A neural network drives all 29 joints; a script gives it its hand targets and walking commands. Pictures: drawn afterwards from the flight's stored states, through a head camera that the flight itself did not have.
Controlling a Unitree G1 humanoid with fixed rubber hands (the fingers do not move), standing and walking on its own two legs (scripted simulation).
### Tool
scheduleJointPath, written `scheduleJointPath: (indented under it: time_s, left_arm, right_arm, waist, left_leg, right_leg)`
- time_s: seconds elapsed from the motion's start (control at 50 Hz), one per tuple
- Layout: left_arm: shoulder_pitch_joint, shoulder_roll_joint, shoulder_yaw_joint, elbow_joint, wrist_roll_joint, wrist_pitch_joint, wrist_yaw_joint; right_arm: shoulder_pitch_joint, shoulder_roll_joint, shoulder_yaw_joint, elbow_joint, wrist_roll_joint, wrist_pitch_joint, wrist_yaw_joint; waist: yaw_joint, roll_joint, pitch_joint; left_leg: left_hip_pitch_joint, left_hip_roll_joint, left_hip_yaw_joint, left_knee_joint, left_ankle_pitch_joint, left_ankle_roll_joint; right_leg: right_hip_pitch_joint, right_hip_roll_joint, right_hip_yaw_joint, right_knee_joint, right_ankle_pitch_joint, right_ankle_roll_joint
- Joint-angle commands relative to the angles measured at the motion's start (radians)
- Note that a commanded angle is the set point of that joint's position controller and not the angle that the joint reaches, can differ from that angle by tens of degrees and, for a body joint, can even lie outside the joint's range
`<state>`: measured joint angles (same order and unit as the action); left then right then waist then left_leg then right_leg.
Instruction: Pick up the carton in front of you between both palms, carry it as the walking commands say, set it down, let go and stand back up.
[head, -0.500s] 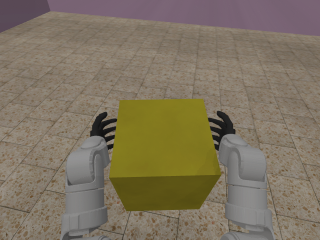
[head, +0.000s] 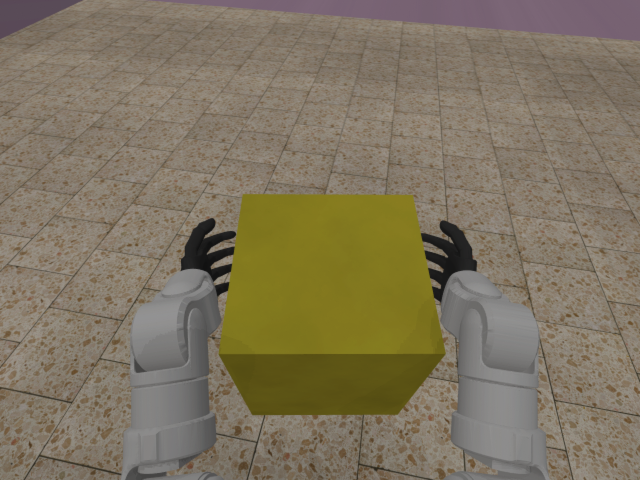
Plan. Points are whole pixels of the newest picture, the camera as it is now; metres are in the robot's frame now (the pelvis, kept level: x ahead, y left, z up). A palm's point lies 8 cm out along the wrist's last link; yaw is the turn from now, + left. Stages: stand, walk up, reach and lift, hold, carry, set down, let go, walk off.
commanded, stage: carry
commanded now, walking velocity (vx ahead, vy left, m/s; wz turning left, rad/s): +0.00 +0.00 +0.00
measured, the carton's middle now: (326, 313) +0.32 +0.00 +0.03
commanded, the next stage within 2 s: none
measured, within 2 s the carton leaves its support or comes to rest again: neither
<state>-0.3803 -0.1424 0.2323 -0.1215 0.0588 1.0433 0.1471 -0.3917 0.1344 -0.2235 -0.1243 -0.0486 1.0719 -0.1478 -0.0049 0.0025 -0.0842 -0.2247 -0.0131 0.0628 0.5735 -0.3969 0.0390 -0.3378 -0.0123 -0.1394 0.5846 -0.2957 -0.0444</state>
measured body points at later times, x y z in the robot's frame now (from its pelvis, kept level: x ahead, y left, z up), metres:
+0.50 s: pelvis -0.06 -0.01 +0.00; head -0.10 +0.00 +0.45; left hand +0.26 +0.15 +0.12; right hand +0.26 -0.16 +0.12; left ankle -0.06 +0.09 -0.73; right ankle +0.01 -0.09 -0.73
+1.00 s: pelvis -0.06 +0.00 +0.01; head -0.08 -0.01 +0.46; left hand +0.27 +0.15 +0.13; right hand +0.27 -0.15 +0.12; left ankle -0.06 +0.09 -0.73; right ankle -0.03 -0.09 -0.70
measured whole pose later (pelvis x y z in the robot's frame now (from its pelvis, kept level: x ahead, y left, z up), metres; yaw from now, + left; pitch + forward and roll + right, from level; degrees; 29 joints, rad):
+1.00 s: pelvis -0.06 +0.00 +0.01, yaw +1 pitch +4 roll -1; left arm -0.41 -0.12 0.26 -0.05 0.07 1.10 0.15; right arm -0.43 0.15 -0.24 -0.03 -0.07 1.10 -0.16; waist -0.03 0.04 -0.15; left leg -0.28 -0.01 0.05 0.46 -0.24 0.06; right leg -0.44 0.00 -0.11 0.70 -0.35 -0.03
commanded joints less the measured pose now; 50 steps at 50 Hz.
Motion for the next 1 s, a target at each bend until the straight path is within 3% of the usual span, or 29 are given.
scheduleJointPath:
  time_s: [0.0, 0.02, 0.06, 0.08, 0.1, 0.16, 0.18, 0.2, 0.28, 0.3, 0.34, 0.38, 0.42, 0.44, 0.46, 0.56, 0.64, 0.7, 0.74, 0.78, 0.8, 0.82, 0.84, 0.86, 0.88, 0.9, 0.92, 0.94, 0.98]
  left_arm:
    - [-0.508, -0.688, -0.611, -0.014, -0.170, 0.024, -0.020]
    - [-0.512, -0.680, -0.610, -0.022, -0.168, 0.023, -0.023]
    - [-0.565, -0.656, -0.599, -0.021, -0.164, 0.030, -0.019]
    - [-0.530, -0.677, -0.587, 0.002, -0.171, 0.031, -0.017]
    - [-0.560, -0.660, -0.599, -0.041, -0.166, 0.028, -0.018]
    - [-0.591, -0.679, -0.573, 0.035, -0.177, 0.038, -0.013]
    - [-0.601, -0.697, -0.582, 0.018, -0.185, 0.037, -0.010]
    - [-0.610, -0.683, -0.565, 0.044, -0.157, 0.037, -0.009]
    - [-0.581, -0.684, -0.529, 0.106, -0.138, 0.044, -0.004]
    - [-0.606, -0.702, -0.549, 0.056, -0.169, 0.038, -0.006]
    - [-0.641, -0.739, -0.564, 0.060, -0.184, 0.030, -0.016]
    - [-0.652, -0.761, -0.582, 0.048, -0.205, 0.027, -0.016]
    - [-0.632, -0.725, -0.549, 0.065, -0.162, 0.031, -0.011]
    - [-0.621, -0.735, -0.554, 0.057, -0.162, 0.033, -0.009]
    - [-0.656, -0.744, -0.555, 0.034, -0.159, 0.031, -0.013]
    - [-0.651, -0.743, -0.573, 0.048, -0.177, 0.036, -0.011]
    - [-0.658, -0.745, -0.582, 0.009, -0.205, 0.038, -0.016]
    - [-0.630, -0.724, -0.564, 0.024, -0.170, 0.042, -0.015]
    - [-0.593, -0.702, -0.535, 0.065, -0.166, 0.048, -0.020]
    - [-0.603, -0.713, -0.549, 0.053, -0.152, 0.048, -0.015]
    - [-0.616, -0.721, -0.550, 0.043, -0.174, 0.044, -0.016]
    - [-0.643, -0.711, -0.552, 0.009, -0.153, 0.046, -0.009]
    - [-0.679, -0.725, -0.567, 0.001, -0.168, 0.048, -0.010]
    - [-0.654, -0.734, -0.572, 0.012, -0.168, 0.051, -0.012]
    - [-0.654, -0.731, -0.555, 0.026, -0.176, 0.048, -0.011]
    - [-0.683, -0.745, -0.569, 0.026, -0.182, 0.039, -0.014]
    - [-0.675, -0.716, -0.582, -0.004, -0.174, 0.040, -0.013]
    - [-0.668, -0.734, -0.576, 0.023, -0.166, 0.037, -0.017]
    - [-0.638, -0.736, -0.579, 0.030, -0.181, 0.038, -0.018]
  right_arm:
    - [-0.542, 0.686, 0.609, -0.045, 0.198, -0.009, 0.018]
    - [-0.565, 0.679, 0.587, -0.039, 0.178, -0.006, 0.016]
    - [-0.537, 0.676, 0.566, 0.001, 0.163, 0.000, 0.008]
    - [-0.543, 0.679, 0.567, 0.005, 0.165, 0.001, 0.008]
    - [-0.536, 0.712, 0.547, 0.039, 0.163, 0.004, 0.010]
    - [-0.568, 0.676, 0.533, 0.030, 0.156, 0.007, 0.005]
    - [-0.593, 0.692, 0.539, 0.037, 0.172, 0.007, 0.007]
    - [-0.635, 0.681, 0.534, 0.021, 0.147, 0.011, -0.002]
    - [-0.597, 0.681, 0.505, 0.095, 0.133, 0.017, -0.009]
    - [-0.604, 0.705, 0.506, 0.064, 0.141, 0.010, -0.007]
    - [-0.657, 0.727, 0.541, 0.021, 0.151, 0.004, 0.000]
    - [-0.639, 0.743, 0.535, 0.050, 0.179, 0.001, 0.007]
    - [-0.655, 0.737, 0.544, 0.063, 0.161, 0.005, 0.008]
    - [-0.676, 0.749, 0.547, 0.049, 0.178, 0.005, 0.014]
    - [-0.667, 0.759, 0.560, 0.023, 0.172, -0.001, 0.014]
    - [-0.630, 0.736, 0.536, 0.061, 0.163, 0.006, 0.013]
    - [-0.625, 0.767, 0.553, 0.071, 0.187, 0.008, 0.015]
    - [-0.656, 0.758, 0.566, 0.058, 0.187, 0.012, 0.018]
    - [-0.634, 0.745, 0.569, 0.065, 0.189, 0.014, 0.013]
    - [-0.689, 0.735, 0.560, 0.013, 0.174, 0.011, 0.010]
    - [-0.664, 0.720, 0.548, 0.022, 0.179, 0.018, 0.007]
    - [-0.663, 0.744, 0.565, 0.023, 0.181, 0.015, 0.007]
    - [-0.641, 0.741, 0.551, 0.037, 0.174, 0.016, 0.006]
    - [-0.658, 0.739, 0.555, 0.025, 0.188, 0.013, 0.006]
    - [-0.641, 0.745, 0.543, 0.039, 0.175, 0.015, 0.004]
    - [-0.669, 0.747, 0.552, 0.008, 0.178, 0.006, 0.006]
    - [-0.611, 0.738, 0.554, 0.045, 0.158, 0.009, 0.003]
    - [-0.631, 0.746, 0.562, 0.033, 0.159, 0.004, 0.007]
    - [-0.653, 0.753, 0.596, 0.011, 0.204, -0.006, 0.012]
  waist:
    - [0.004, 0.014, -0.348]
    - [0.007, 0.047, -0.334]
    - [0.004, 0.003, -0.298]
    - [0.004, 0.044, -0.300]
    - [0.001, 0.009, -0.273]
    - [0.004, -0.010, -0.238]
    - [0.004, 0.038, -0.257]
    - [0.014, -0.024, -0.229]
    - [0.025, -0.023, -0.228]
    - [0.011, 0.035, -0.228]
    - [0.011, -0.049, -0.231]
    - [0.009, -0.030, -0.279]
    - [0.007, -0.034, -0.261]
    - [0.008, 0.009, -0.287]
    - [0.010, -0.027, -0.265]
    - [0.002, 0.004, -0.280]
    - [-0.002, 0.006, -0.283]
    - [0.002, 0.008, -0.299]
    - [0.001, -0.043, -0.276]
    - [0.003, -0.017, -0.249]
    - [-0.004, 0.026, -0.235]
    - [-0.014, 0.069, -0.228]
    - [-0.027, 0.093, -0.207]
    - [-0.052, 0.223, -0.173]
    - [-0.037, 0.189, -0.189]
    - [-0.032, 0.132, -0.172]
    - [-0.047, 0.150, -0.195]
    - [-0.039, 0.124, -0.227]
    - [-0.050, 0.108, -0.298]
  left_leg:
    - [0.090, 0.157, -0.106, -0.045, 0.637, 0.009]
    - [0.099, 0.156, -0.097, -0.041, 0.614, 0.003]
    - [0.060, 0.157, -0.112, -0.070, 0.524, 0.004]
    - [0.073, 0.145, -0.100, -0.072, 0.441, 0.000]
    - [0.047, 0.149, -0.115, -0.081, 0.385, 0.007]
    - [0.024, 0.137, -0.112, -0.116, 0.314, 0.003]
    - [0.014, 0.139, -0.109, -0.110, 0.313, -0.003]
    - [0.015, 0.136, -0.110, -0.132, 0.265, 0.000]
    - [-0.007, 0.127, -0.105, -0.139, 0.150, 0.005]
    - [-0.008, 0.116, -0.112, -0.136, 0.148, 0.001]
    - [-0.009, 0.119, -0.099, -0.130, 0.156, 0.006]
    - [0.007, 0.111, -0.094, -0.118, 0.142, -0.006]
    - [-0.031, 0.097, -0.102, -0.116, 0.129, 0.002]
    - [-0.010, 0.111, -0.106, -0.116, 0.131, -0.004]
    - [-0.060, 0.123, -0.120, -0.133, 0.107, 0.007]
    - [0.001, 0.101, -0.096, -0.131, 0.088, 0.004]
    - [-0.062, 0.118, -0.118, -0.165, 0.098, 0.009]
    - [-0.051, 0.131, -0.116, -0.155, 0.105, 0.012]
    - [-0.078, 0.135, -0.138, -0.148, 0.133, 0.013]
    - [-0.063, 0.120, -0.138, -0.183, -0.023, 0.026]
    - [-0.086, 0.123, -0.172, -0.235, -0.193, 0.046]
    - [-0.078, 0.142, -0.219, -0.278, -0.327, 0.058]
    - [-0.064, 0.172, -0.273, -0.320, -0.400, 0.077]
    - [-0.067, 0.224, -0.363, -0.385, -0.441, 0.106]
    - [-0.036, 0.283, -0.427, -0.402, -0.410, 0.142]
    - [0.011, 0.290, -0.401, -0.406, -0.297, 0.149]
    - [0.093, 0.281, -0.390, -0.377, -0.167, 0.161]
    - [0.143, 0.256, -0.330, -0.366, -0.092, 0.137]
    - [0.217, 0.223, -0.285, -0.316, -0.044, 0.133]
  right_leg:
    - [0.183, -0.124, 0.109, -0.022, 0.429, -0.011]
    - [0.178, -0.133, 0.122, -0.029, 0.399, -0.014]
    - [0.162, -0.137, 0.122, -0.045, 0.382, -0.012]
    - [0.150, -0.136, 0.135, -0.080, 0.320, -0.013]
    - [0.143, -0.140, 0.138, -0.095, 0.316, -0.018]
    - [0.147, -0.148, 0.138, -0.104, 0.290, -0.008]
    - [0.163, -0.140, 0.135, -0.097, 0.280, -0.008]
    - [0.128, -0.145, 0.154, -0.125, 0.253, -0.015]
    - [0.129, -0.156, 0.161, -0.162, 0.168, -0.011]
    - [0.116, -0.147, 0.163, -0.174, 0.144, -0.007]
    - [0.110, -0.138, 0.164, -0.170, 0.156, -0.002]
    - [0.141, -0.146, 0.177, -0.191, 0.108, -0.004]
    - [0.124, -0.151, 0.188, -0.229, 0.052, -0.017]
    - [0.144, -0.160, 0.189, -0.215, 0.082, -0.026]
    - [0.161, -0.150, 0.173, -0.221, 0.102, -0.015]
    - [0.091, -0.167, 0.206, -0.252, -0.098, -0.015]
    - [0.144, -0.140, 0.149, -0.199, 0.021, 0.001]
    - [0.142, -0.157, 0.178, -0.205, 0.053, -0.015]
    - [0.149, -0.147, 0.155, -0.212, 0.065, -0.001]
    - [0.079, -0.141, 0.172, -0.219, -0.109, -0.009]
    - [0.040, -0.116, 0.148, -0.208, -0.251, -0.009]
    - [0.022, -0.057, 0.091, -0.131, -0.278, 0.004]
    - [-0.047, -0.048, 0.082, -0.093, -0.300, 0.010]
    - [-0.098, 0.017, -0.004, 0.072, -0.172, 0.021]
    - [-0.151, 0.003, 0.032, 0.170, -0.113, 0.014]
    - [-0.212, -0.011, 0.049, 0.181, -0.095, 0.010]
    - [-0.236, -0.013, 0.054, 0.171, -0.053, 0.014]
    - [-0.243, -0.011, 0.055, 0.168, -0.038, 0.026]
    - [-0.217, 0.014, 0.033, 0.068, -0.084, 0.020]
